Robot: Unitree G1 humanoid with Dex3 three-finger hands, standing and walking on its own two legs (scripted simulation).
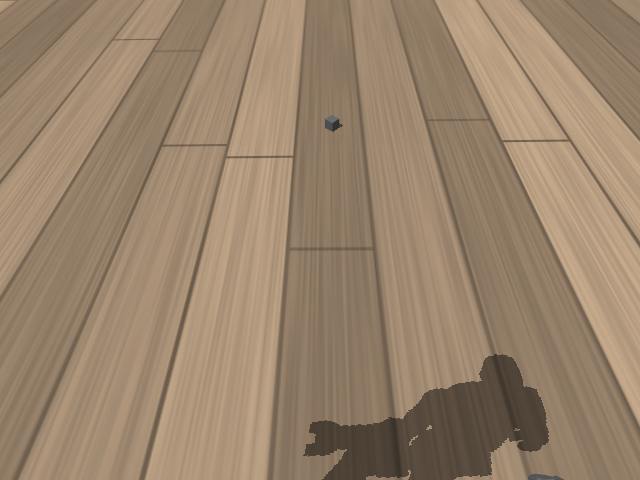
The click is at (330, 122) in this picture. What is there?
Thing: cube
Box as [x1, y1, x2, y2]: [325, 115, 338, 131]
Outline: 331,115 325,119 325,127 332,131 338,127 338,118
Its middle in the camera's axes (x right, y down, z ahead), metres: +0.07 -0.64 +2.10
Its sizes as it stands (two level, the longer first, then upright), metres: 0.056 0.056 0.056
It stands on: the floor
